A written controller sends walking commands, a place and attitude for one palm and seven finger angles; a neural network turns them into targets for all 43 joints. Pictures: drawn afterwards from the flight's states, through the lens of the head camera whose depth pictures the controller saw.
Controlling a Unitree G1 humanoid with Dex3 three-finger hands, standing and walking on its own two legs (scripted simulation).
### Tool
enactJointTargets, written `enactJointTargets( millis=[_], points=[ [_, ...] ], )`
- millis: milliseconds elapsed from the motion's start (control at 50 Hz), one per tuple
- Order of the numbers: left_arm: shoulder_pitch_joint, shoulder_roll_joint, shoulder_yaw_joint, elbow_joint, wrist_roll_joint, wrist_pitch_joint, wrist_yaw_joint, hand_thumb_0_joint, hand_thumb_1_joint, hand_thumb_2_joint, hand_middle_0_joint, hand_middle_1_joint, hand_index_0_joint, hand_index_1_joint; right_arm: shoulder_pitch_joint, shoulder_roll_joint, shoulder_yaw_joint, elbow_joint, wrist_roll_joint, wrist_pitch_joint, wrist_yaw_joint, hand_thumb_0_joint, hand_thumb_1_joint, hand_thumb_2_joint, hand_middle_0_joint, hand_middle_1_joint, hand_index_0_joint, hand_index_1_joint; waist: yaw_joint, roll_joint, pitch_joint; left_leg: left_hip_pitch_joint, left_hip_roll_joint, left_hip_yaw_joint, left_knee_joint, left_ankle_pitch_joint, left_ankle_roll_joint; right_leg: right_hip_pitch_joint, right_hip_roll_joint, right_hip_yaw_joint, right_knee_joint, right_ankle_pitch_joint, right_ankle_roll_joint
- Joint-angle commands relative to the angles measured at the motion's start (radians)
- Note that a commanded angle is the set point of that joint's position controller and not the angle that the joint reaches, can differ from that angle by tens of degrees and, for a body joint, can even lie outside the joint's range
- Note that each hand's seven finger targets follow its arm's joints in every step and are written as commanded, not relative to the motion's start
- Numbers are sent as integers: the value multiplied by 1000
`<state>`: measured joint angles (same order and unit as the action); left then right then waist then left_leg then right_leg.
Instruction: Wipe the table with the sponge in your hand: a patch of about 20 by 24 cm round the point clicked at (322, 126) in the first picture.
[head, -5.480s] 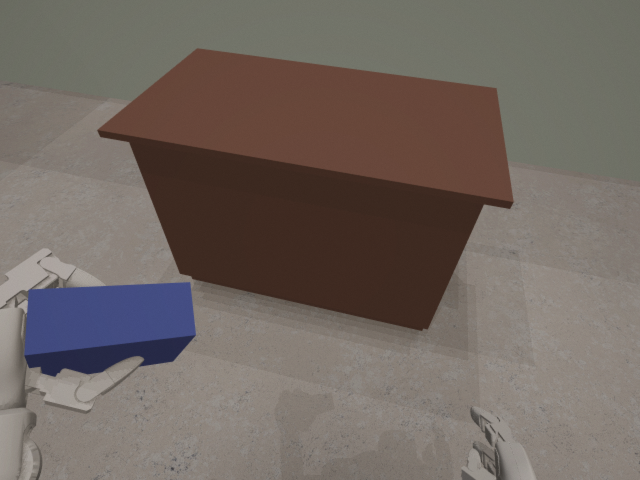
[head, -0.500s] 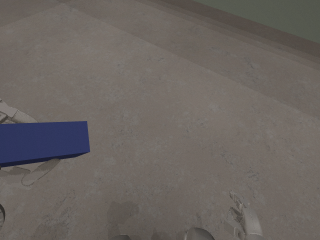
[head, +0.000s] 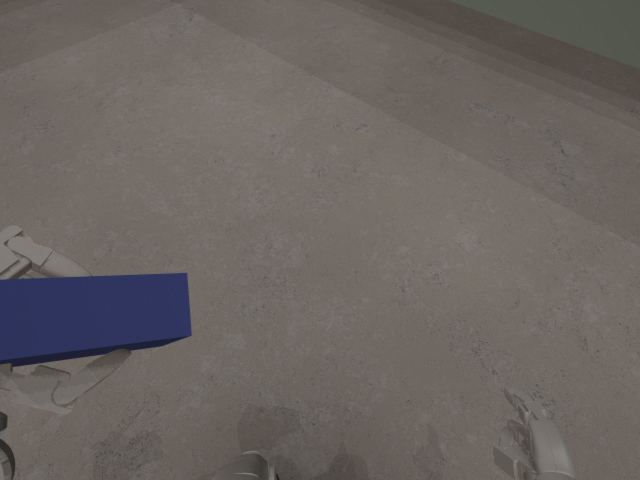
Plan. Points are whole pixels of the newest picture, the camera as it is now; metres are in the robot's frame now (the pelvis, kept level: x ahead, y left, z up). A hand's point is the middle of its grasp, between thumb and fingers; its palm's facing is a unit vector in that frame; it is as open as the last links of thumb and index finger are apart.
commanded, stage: turn to face it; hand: left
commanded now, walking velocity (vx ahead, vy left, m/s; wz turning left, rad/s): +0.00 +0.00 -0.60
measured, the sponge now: (123, 317) +0.23 +0.19 +0.16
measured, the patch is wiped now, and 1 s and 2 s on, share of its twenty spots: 0.00 0.00 0.00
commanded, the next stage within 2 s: none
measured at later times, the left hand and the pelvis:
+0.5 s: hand (243, 247) +0.30 +0.10 +0.17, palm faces +0.12 -0.82 -0.55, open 9.7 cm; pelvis +0.02 -0.06 -0.01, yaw -16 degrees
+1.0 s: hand (273, 267) +0.27 +0.06 +0.18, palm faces -0.07 -0.91 -0.41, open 9.7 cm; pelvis -0.03 -0.03 +0.00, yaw -31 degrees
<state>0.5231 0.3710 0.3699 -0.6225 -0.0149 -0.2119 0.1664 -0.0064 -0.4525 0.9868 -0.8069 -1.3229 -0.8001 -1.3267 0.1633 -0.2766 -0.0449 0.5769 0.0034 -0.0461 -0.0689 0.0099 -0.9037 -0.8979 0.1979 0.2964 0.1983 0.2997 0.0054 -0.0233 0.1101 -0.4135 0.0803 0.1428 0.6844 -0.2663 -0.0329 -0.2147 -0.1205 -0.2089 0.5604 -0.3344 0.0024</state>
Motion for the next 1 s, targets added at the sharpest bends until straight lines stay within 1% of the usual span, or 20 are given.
enactJointTargets(
  millis=[0, 40, 60, 100, 160, 260, 320, 340, 360, 380, 400, 420, 460, 520, 740, 880, 920, 940, 960, 980],
  points=[
    [-118, 172, 128, -206, -16, -79, 45, 0, 100, 1300, -1200, -1600, -1200, -1600, -19, -44, -25, -167, 5, -34, -24, 0, -900, -900, 200, 300, 200, 300, -12, 94, -305, 373, 85, -49, -256, 330, 24, -8, -46, 129, 141, 353, -30],
    [-109, 175, 135, -94, -20, -90, 34, 0, 100, 1300, -1200, -1600, -1200, -1600, -11, -53, -25, -161, 0, -42, -15, 0, -900, -900, 200, 300, 200, 300, -6, 341, -293, 483, 396, -376, -302, 712, 202, -323, 86, 134, 490, -326, 22],
    [-134, 192, 131, -94, -15, -90, 25, 0, 100, 1300, -1200, -1600, -1200, -1600, -28, -57, -22, -159, -9, -43, -3, 0, -900, -900, 200, 300, 200, 300, -7, 337, -277, 426, 435, -397, -312, 664, 226, -345, 56, 190, 584, -314, 22],
    [-200, 170, 100, -171, -15, -100, 7, 0, 100, 1300, -1200, -1600, -1200, -1600, -26, -59, -32, -150, 3, -55, 18, 0, -900, -900, 200, 300, 200, 300, -5, 271, -244, 461, 384, -247, -268, 686, 201, -410, 26, 188, 534, -201, 30],
    [-142, 133, 72, -202, -14, -79, -8, 0, 100, 1300, -1200, -1600, -1200, -1600, -28, -55, -22, -168, 1, -78, 51, 0, -900, -900, 200, 300, 200, 300, 0, 307, -223, 310, 321, -46, -293, 574, 128, -272, 40, 118, 393, -57, 45],
    [-85, 153, 116, -154, -30, -58, -17, 0, 100, 1300, -1200, -1600, -1200, -1600, -15, -47, -12, -188, 3, -88, 59, 0, -900, -900, 200, 300, 200, 300, 5, 301, -205, 258, 337, 35, -269, 429, 84, -163, 80, 54, 193, -18, 57],
    [-103, 178, 136, -139, -30, -47, -19, 0, 100, 1300, -1200, -1600, -1200, -1600, -1, -38, -10, -186, 8, -85, 57, 0, -900, -900, 200, 300, 200, 300, 16, 219, -237, 244, 301, 71, -81, 328, 34, -19, 103, 40, 7, 118, 50],
    [-128, 192, 141, -136, -23, -46, -17, 0, 100, 1300, -1200, -1600, -1200, -1600, 7, -26, -9, -182, 13, -83, 58, 0, -900, -900, 200, 300, 200, 300, 13, 102, -252, 201, 242, 99, 72, 245, 9, 45, 56, 100, -73, 292, 25],
    [-139, 240, 173, -127, -19, -51, -10, 0, 100, 1300, -1200, -1600, -1200, -1600, -13, 7, 1, -198, 15, -81, 52, 0, -900, -900, 200, 300, 200, 300, 18, -161, -244, 0, 115, 101, 294, -143, -32, 153, -96, 360, -108, 751, -58],
    [-113, 267, 216, -118, -41, -38, -1, 0, 100, 1300, -1200, -1600, -1200, -1600, -33, 0, 3, -208, 14, -82, 49, 0, -900, -900, 200, 300, 200, 300, 31, -331, -288, -169, -2, -13, 505, -414, -66, 189, -220, 616, -124, 1024, -136],
    [-87, 255, 220, -127, -53, -21, 4, 0, 100, 1300, -1200, -1600, -1200, -1600, -60, -6, 1, -190, 15, -69, 52, 0, -900, -900, 200, 300, 200, 300, 26, -273, -327, -176, 18, -135, 584, -366, -66, 208, -237, 622, -113, 981, -129],
    [-53, 267, 234, -168, -52, -28, 10, 0, 100, 1300, -1200, -1600, -1200, -1600, -69, 15, 20, -178, 10, -55, 54, 0, -900, -900, 200, 300, 200, 300, 14, -183, -332, -232, 25, -164, 640, -295, -71, 287, -223, 578, -69, 956, -161],
    [-8, 228, 229, -169, -53, -40, 15, 0, 100, 1300, -1200, -1600, -1200, -1600, -86, 21, 29, -151, 5, -24, 55, 0, -900, -900, 200, 300, 200, 300, 10, -88, -342, -256, 12, -158, 696, -202, -78, 306, -161, 472, -64, 904, -148],
    [29, 224, 230, -155, -55, -50, 17, 0, 100, 1300, -1200, -1600, -1200, -1600, -101, -9, 5, -145, 4, 2, 52, 0, -900, -900, 200, 300, 200, 300, 7, -48, -324, -234, 7, -156, 647, -149, -79, 255, -139, 443, -102, 823, -141],
    [-40, 202, 158, -105, -55, -39, 11, 0, 100, 1300, -1200, -1600, -1200, -1600, -81, -59, -10, -177, 6, 42, 53, 0, -900, -900, 200, 300, 200, 300, 31, -66, -269, -63, -30, -146, 258, -165, -52, 36, -96, 602, -290, 194, -138],
    [-144, 185, 111, -130, -30, -31, -4, 0, 100, 1300, -1200, -1600, -1200, -1600, -43, -50, 2, -191, -2, 64, 61, 0, -900, -900, 200, 300, 200, 300, 37, -80, -268, 182, -73, -101, -110, -204, -10, -110, -40, 661, -348, -15, -115],
    [-175, 188, 103, -144, -26, -42, -15, 0, 100, 1300, -1200, -1600, -1200, -1600, -22, -51, 3, -193, -2, 62, 61, 0, -900, -900, 200, 300, 200, 300, 17, -13, -270, 362, -12, -105, -324, -133, 21, -213, 32, 598, -251, -26, -56],
    [-205, 187, 106, -155, -26, -55, -23, 0, 100, 1300, -1200, -1600, -1200, -1600, -34, -71, -6, -205, -13, 57, 56, 0, -900, -900, 200, 300, 200, 300, 15, 100, -225, 396, 134, -237, -422, -181, 83, -328, 115, 532, -117, -83, -16],
    [-217, 190, 116, -174, -18, -63, -28, 0, 100, 1300, -1200, -1600, -1200, -1600, -61, -81, -13, -224, -13, 48, 54, 0, -900, -900, 200, 300, 200, 300, 26, 286, -200, 393, 322, -372, -459, -73, 153, -416, 205, 376, 180, -102, 19],
    [-214, 222, 148, -172, -5, -60, -25, 0, 100, 1300, -1200, -1600, -1200, -1600, -59, -33, -5, -220, -3, 37, 46, 0, -900, -900, 200, 300, 200, 300, 37, 303, -201, 265, 411, -352, -458, 1, 196, -378, 176, 274, 484, -124, 38]
  ],
)
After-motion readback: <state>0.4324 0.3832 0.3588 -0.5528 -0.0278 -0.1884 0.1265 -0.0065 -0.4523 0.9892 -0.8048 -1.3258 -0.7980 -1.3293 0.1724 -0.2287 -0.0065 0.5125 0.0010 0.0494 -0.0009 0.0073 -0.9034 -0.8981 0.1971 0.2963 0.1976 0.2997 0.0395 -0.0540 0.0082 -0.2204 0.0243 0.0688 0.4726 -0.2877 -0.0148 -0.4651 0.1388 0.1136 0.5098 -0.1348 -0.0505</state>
